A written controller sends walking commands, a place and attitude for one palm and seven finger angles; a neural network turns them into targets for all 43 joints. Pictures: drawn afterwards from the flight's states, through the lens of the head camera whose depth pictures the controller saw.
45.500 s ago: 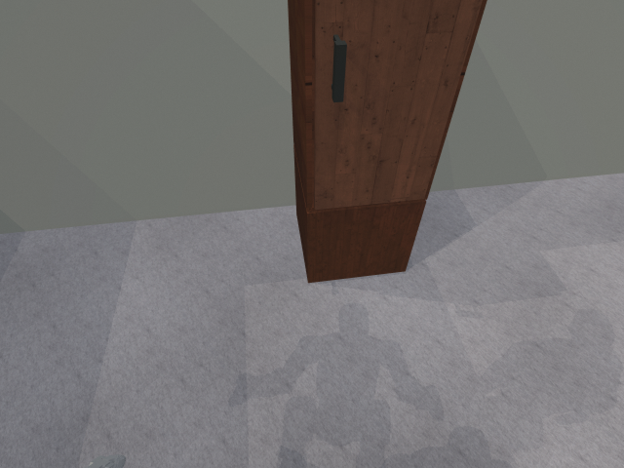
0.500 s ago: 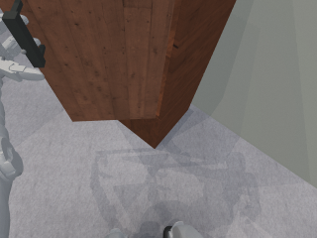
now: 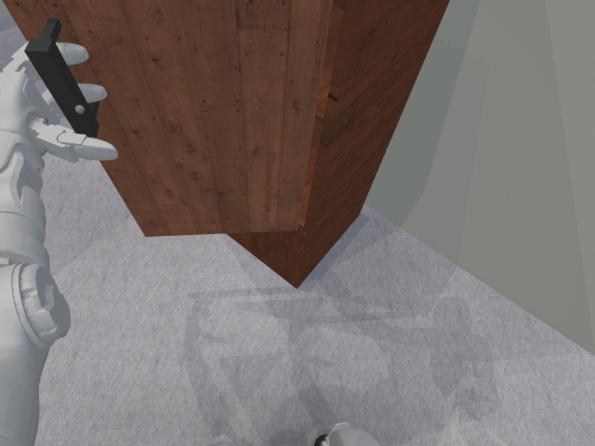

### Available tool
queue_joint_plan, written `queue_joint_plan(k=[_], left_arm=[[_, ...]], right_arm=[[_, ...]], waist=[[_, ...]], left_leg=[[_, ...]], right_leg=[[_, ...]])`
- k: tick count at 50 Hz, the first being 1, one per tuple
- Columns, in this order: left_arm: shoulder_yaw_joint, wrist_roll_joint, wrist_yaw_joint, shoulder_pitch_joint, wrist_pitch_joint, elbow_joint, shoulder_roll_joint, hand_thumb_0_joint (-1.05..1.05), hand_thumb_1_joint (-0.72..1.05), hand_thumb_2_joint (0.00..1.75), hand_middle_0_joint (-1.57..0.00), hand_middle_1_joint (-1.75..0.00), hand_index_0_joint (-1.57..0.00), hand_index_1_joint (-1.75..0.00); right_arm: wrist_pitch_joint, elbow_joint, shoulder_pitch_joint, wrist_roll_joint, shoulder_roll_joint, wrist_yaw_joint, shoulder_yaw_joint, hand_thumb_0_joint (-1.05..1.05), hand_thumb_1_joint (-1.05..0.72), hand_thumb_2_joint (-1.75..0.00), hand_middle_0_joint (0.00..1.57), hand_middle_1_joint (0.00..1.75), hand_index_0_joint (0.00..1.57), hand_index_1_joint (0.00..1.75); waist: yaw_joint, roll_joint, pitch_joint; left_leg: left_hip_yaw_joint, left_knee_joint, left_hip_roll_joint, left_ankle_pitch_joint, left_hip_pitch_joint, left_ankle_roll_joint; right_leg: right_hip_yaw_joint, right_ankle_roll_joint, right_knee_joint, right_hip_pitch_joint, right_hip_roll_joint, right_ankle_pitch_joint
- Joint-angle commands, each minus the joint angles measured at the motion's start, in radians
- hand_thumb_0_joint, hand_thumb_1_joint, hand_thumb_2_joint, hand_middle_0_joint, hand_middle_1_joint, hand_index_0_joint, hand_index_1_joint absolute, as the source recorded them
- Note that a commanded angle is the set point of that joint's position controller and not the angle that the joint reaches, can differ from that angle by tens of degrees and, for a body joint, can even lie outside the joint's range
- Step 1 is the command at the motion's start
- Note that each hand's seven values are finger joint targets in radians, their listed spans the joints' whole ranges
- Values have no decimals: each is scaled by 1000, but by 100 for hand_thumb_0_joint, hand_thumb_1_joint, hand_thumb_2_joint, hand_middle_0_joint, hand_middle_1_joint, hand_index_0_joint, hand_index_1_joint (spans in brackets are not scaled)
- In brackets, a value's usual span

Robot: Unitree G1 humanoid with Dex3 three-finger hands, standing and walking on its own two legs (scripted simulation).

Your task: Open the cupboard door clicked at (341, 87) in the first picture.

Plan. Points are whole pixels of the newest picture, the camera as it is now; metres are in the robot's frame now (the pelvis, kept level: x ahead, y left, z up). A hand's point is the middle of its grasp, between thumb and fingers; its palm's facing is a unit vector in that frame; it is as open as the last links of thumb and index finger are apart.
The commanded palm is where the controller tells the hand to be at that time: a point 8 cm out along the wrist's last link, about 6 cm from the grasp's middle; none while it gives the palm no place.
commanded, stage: slide the fingers in behind the handle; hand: left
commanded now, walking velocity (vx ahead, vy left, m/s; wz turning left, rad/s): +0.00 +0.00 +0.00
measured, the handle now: (71, 81) +0.55 +0.24 +0.14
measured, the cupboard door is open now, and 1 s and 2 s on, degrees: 44 44 78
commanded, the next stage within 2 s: close the thumb around the handle in 0.12 s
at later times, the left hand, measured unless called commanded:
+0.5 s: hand (86, 108) +0.51 +0.22 +0.14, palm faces +0.01 -1.00 +0.00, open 11.7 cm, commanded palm +0.48 +0.27 +0.14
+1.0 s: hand (85, 108) +0.51 +0.22 +0.14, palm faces +0.01 -1.00 +0.00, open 5.5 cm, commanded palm +0.48 +0.27 +0.14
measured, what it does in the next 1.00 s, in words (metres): stands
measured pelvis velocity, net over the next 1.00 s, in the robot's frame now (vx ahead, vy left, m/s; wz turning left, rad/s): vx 0.00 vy -0.01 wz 0.00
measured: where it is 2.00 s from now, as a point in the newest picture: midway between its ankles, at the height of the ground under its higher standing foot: outside the picture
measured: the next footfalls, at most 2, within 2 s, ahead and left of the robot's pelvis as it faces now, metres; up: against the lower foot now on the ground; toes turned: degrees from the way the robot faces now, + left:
none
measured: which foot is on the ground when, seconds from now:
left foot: down 0.00-1.00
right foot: down 0.00-1.00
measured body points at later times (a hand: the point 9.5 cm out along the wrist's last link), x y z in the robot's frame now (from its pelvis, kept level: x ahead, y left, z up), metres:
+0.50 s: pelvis +0.00 -0.01 +0.00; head +0.10 +0.00 +0.44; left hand +0.50 +0.27 +0.14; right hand -0.01 -0.28 -0.11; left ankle -0.02 +0.10 -0.71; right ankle +0.00 -0.14 -0.71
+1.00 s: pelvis +0.00 -0.01 +0.00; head +0.10 +0.00 +0.44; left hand +0.50 +0.27 +0.14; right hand +0.00 -0.28 -0.11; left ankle -0.02 +0.10 -0.71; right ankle +0.00 -0.14 -0.71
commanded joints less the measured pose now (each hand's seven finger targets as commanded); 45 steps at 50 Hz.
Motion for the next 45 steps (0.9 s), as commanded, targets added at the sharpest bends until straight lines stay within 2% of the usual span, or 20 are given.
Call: queue_joint_plan(k=[1,3,5,7,8,11,16,19,21,23,25,26,30,32,34,36,37,38,43,45], left_arm=[[24,-17,1,-476,-75,-250,269,0,-50,30,-30,-120,-30,-120],[54,-17,4,-433,-74,-219,299,0,-50,30,-30,-120,-30,-120],[17,-23,0,-463,-81,-262,255,0,-50,30,-30,-120,-30,-120],[29,-19,4,-442,-75,-234,266,0,-50,30,-30,-120,-30,-120],[12,-22,2,-452,-69,-218,250,0,-50,30,-30,-120,-30,-120],[40,-16,8,-460,-71,-227,293,0,-50,30,-30,-120,-30,-120],[49,-15,6,-436,-80,-229,306,0,-22,42,-32,-123,-32,-123],[29,-14,4,-457,-78,-227,285,0,-5,49,-33,-125,-33,-125],[40,-20,2,-468,-87,-268,293,0,6,54,-34,-126,-34,-126],[17,-27,-1,-448,-78,-243,252,0,17,59,-35,-127,-35,-127],[10,-32,1,-461,-78,-236,246,0,28,64,-36,-128,-36,-128],[23,-25,2,-465,-77,-236,272,0,34,66,-36,-129,-36,-129],[-17,-23,7,-468,-83,-256,212,0,56,76,-38,-131,-38,-131],[-12,-26,11,-468,-84,-263,211,0,68,80,-38,-133,-38,-133],[17,-29,11,-456,-84,-253,244,0,79,85,-39,-134,-39,-134],[21,-23,8,-458,-87,-256,261,0,90,90,-40,-135,-40,-135],[-17,-24,5,-464,-80,-232,216,0,90,90,-40,-135,-40,-135],[2,-24,6,-461,-78,-227,237,0,90,90,-40,-135,-40,-135],[21,-24,2,-452,-81,-246,259,0,90,90,-40,-135,-40,-135],[14,-34,0,-443,-84,-259,238,0,90,90,-40,-135,-40,-135]], right_arm=[[-15,-49,163,-3,-190,-18,-70,0,-90,-90,20,30,20,30],[-13,-52,167,-3,-193,-19,-70,0,-90,-90,20,30,20,30],[-15,-54,162,-2,-187,-19,-69,0,-90,-90,20,30,20,30],[-13,-48,163,-3,-190,-19,-71,0,-90,-90,20,30,20,30],[-12,-45,162,1,-190,-20,-71,0,-90,-90,20,30,20,30],[-14,-47,163,-1,-194,-26,-70,0,-90,-90,20,30,20,30],[-15,-50,161,0,-192,-26,-70,0,-90,-90,20,30,20,30],[-16,-48,160,1,-192,-26,-70,0,-90,-90,20,30,20,30],[-17,-47,164,0,-192,-28,-74,0,-90,-90,20,30,20,30],[-18,-44,164,-1,-189,-24,-73,0,-90,-90,20,30,20,30],[-17,-40,163,-1,-190,-27,-71,0,-90,-90,20,30,20,30],[-17,-36,163,-1,-194,-27,-73,0,-90,-90,20,30,20,30],[-21,-36,167,-3,-187,-25,-75,0,-90,-90,20,30,20,30],[-22,-29,165,-4,-188,-22,-77,0,-90,-90,20,30,20,30],[-22,-28,166,-4,-193,-22,-78,0,-90,-90,20,30,20,30],[-19,-30,161,-2,-192,-24,-75,0,-90,-90,20,30,20,30],[-19,-28,156,0,-187,-24,-72,0,-90,-90,20,30,20,30],[-19,-27,160,-2,-190,-25,-73,0,-90,-90,20,30,20,30],[-19,-30,163,-4,-190,-25,-73,0,-90,-90,20,30,20,30],[-19,-35,163,-4,-187,-24,-75,0,-90,-90,20,30,20,30]], waist=[[-6,137,-430],[4,91,-427],[-1,142,-429],[0,127,-428],[-13,80,-389],[-4,97,-417],[4,104,-427],[-5,123,-412],[1,137,-464],[-4,115,-436],[-14,101,-403],[-11,101,-409],[-14,141,-423],[-13,140,-440],[-8,96,-438],[-2,122,-441],[-18,119,-406],[-13,104,-390],[-1,118,-436],[-3,112,-446]], left_leg=[[-67,-65,-26,486,335,5],[-64,-66,-26,482,309,7],[-63,-67,-29,502,330,6],[-63,-66,-27,490,329,5],[-63,-72,-27,452,301,9],[-57,-76,-32,436,293,13],[-49,-73,-35,443,285,14],[-51,-78,-34,416,291,13],[-58,-73,-32,473,332,11],[-56,-75,-30,469,326,10],[-53,-76,-33,452,308,15],[-55,-77,-32,448,303,14],[-66,-74,-29,487,356,9],[-65,-70,-27,502,371,6],[-60,-74,-28,480,339,10],[-60,-73,-30,483,333,9],[-57,-75,-32,464,326,11],[-59,-76,-32,456,309,11],[-62,-71,-30,510,337,8],[-59,-66,-30,528,347,11]], right_leg=[[7,-32,-31,138,49,376],[9,-32,-30,165,50,388],[8,-35,-28,160,48,398],[9,-32,-33,154,49,390],[8,-29,-41,152,50,374],[16,-30,-41,177,45,380],[23,-29,-41,200,45,406],[20,-30,-47,180,45,375],[19,-31,-38,190,46,408],[14,-29,-44,179,48,402],[17,-30,-49,177,48,399],[19,-29,-48,178,47,399],[11,-34,-44,144,48,383],[12,-31,-46,141,48,393],[15,-29,-48,178,48,406],[17,-32,-41,180,46,412],[16,-30,-47,161,47,400],[16,-30,-48,165,45,396],[14,-32,-38,181,46,429],[16,-33,-38,189,47,445]])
